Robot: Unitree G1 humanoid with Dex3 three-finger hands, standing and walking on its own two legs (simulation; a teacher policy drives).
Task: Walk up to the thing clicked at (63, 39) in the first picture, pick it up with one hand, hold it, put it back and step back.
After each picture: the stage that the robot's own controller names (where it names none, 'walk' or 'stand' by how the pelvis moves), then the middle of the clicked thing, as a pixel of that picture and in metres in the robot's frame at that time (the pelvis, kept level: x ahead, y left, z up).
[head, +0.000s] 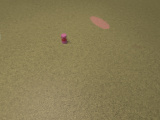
stand; (64, 38) +1.56 +0.23 -0.72
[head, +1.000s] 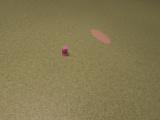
walk; (64, 51) +1.43 +0.14 -0.71
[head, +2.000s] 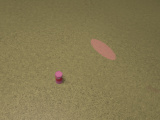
walk; (58, 77) +0.88 +0.15 -0.71
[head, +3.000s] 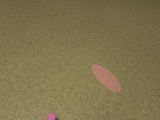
walk; out of the picture +0.51 +0.20 -0.72
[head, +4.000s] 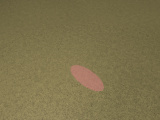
stand; out of the picture +0.33 +0.40 -0.70
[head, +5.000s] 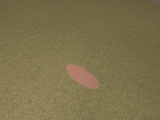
walk; out of the picture +0.37 +0.30 -0.71
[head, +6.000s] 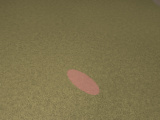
stand; out of the picture +0.35 +0.36 -0.72
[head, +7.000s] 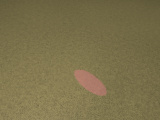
stand; out of the picture +0.35 +0.32 -0.73
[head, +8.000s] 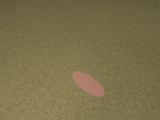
stand; out of the picture +0.36 +0.33 -0.73
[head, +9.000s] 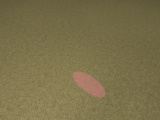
stand; out of the picture +0.36 +0.33 -0.73
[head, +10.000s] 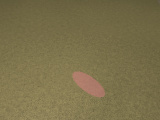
go down; out of the picture +0.35 +0.33 -0.73
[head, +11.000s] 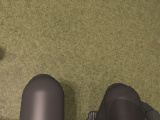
go down; out of the picture +0.40 +0.40 -0.31
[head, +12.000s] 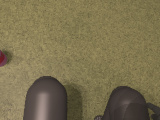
approach; out of the picture +0.39 +0.40 -0.30
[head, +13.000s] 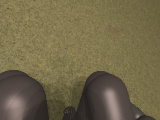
close in; out of the picture +0.36 +0.44 -0.22
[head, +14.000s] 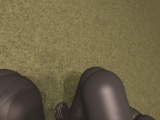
rest palm; out of the picture +0.34 +0.44 -0.21
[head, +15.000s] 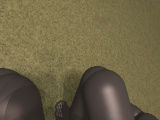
lift; out of the picture +0.34 +0.44 -0.21
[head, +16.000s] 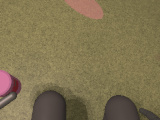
lift; (4, 85) +0.31 +0.26 -0.03
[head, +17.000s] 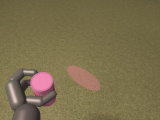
hold; (44, 90) +0.33 +0.14 +0.03
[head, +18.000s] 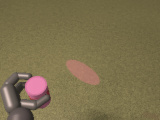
hold; (39, 93) +0.33 +0.16 +0.00
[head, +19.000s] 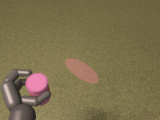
hold; (39, 89) +0.34 +0.16 +0.00
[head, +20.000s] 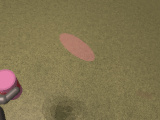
crouch; (8, 85) +0.35 +0.26 -0.05
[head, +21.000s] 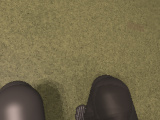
lower; out of the picture +0.43 +0.38 -0.10
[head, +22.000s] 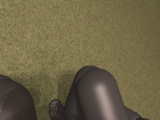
lower; out of the picture +0.38 +0.40 -0.21
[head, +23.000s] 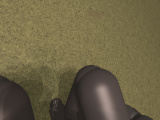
lower; out of the picture +0.37 +0.41 -0.22
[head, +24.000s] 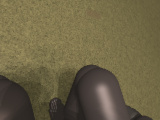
lower; out of the picture +0.37 +0.40 -0.22
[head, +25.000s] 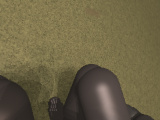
lower; out of the picture +0.38 +0.41 -0.22
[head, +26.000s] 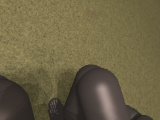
open; out of the picture +0.38 +0.40 -0.22
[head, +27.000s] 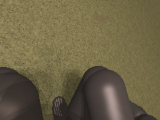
withdraw; out of the picture +0.38 +0.39 -0.23
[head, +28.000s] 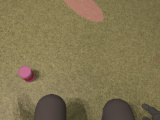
walk; (27, 74) +0.44 +0.31 -0.44
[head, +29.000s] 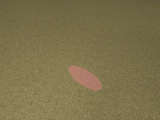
stand; out of the picture +0.38 +0.27 -0.66
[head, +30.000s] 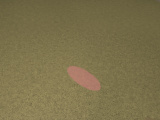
stand; out of the picture +0.38 +0.29 -0.67
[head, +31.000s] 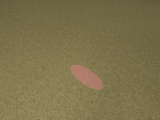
stand; out of the picture +0.39 +0.28 -0.69
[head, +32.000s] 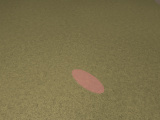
stand; out of the picture +0.39 +0.28 -0.72
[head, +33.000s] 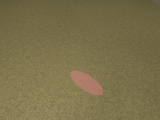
stand; out of the picture +0.37 +0.28 -0.73
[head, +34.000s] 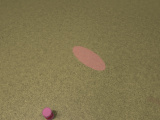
walk; (48, 114) +0.43 +0.28 -0.71
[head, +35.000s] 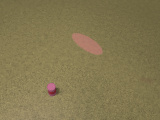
walk; (51, 89) +0.62 +0.21 -0.70
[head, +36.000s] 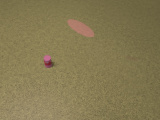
walk; (47, 61) +0.94 +0.28 -0.71
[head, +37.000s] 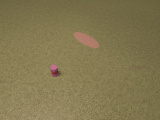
stand; (54, 71) +0.98 +0.28 -0.71
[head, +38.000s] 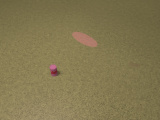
stand; (53, 70) +1.01 +0.30 -0.72
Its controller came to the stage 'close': yes
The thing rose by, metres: 0.73
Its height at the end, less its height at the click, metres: +0.00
